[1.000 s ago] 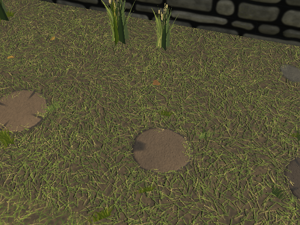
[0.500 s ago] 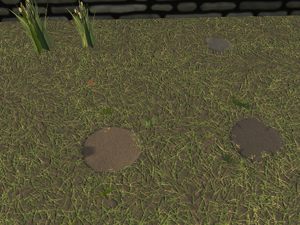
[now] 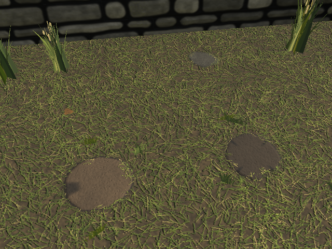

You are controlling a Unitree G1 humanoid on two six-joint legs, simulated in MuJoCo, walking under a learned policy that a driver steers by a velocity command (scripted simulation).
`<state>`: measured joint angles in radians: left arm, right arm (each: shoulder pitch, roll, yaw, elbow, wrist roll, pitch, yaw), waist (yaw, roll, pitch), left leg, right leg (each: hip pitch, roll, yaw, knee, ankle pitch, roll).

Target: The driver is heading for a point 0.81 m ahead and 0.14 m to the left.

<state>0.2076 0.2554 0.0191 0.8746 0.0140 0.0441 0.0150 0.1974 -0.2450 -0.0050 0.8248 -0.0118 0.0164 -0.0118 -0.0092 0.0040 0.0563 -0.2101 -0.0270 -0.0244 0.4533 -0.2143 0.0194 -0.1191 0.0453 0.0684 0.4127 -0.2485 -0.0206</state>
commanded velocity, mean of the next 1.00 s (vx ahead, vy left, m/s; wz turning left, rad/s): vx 0.07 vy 0.00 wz -0.02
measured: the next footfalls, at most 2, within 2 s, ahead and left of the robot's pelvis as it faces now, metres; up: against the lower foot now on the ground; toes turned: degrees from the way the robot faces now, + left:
right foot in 1.46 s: +0.47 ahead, -0.02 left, +0.00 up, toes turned -3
left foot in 2.00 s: +0.78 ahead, +0.14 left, +0.00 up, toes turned +5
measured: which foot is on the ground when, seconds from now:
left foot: down 0.00-1.00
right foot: down 0.00-0.98, up 1.00-1.00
